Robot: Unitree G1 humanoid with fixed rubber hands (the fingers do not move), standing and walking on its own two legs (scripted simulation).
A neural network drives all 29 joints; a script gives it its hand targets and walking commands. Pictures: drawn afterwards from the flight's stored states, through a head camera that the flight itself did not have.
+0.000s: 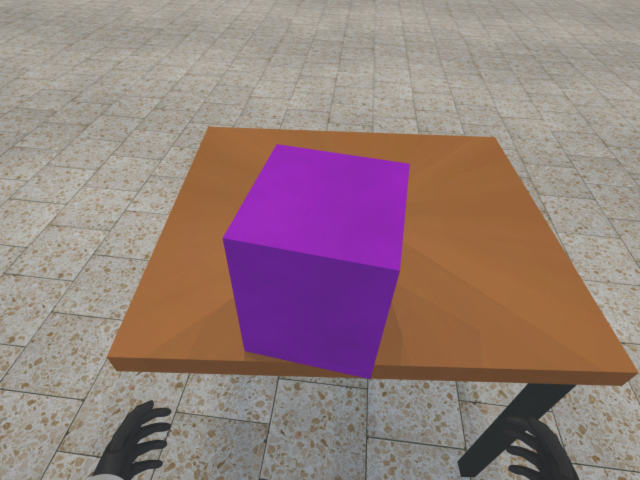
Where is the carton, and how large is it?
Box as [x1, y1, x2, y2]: [223, 144, 409, 378]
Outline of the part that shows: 276,144 223,236 223,242 244,350 369,378 399,272 409,164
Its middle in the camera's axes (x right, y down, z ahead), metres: +0.01 +0.04 +0.59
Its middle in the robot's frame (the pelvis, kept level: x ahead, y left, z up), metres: +0.43 +0.01 +0.04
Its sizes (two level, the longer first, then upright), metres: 0.210 0.200 0.250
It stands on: a table, 0.70 m high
